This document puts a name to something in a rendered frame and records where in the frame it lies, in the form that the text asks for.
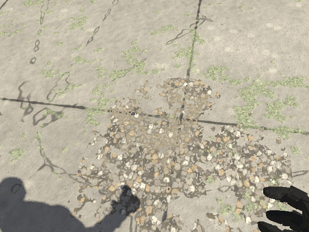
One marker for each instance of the robot right hand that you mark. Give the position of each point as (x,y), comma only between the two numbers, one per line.
(294,197)

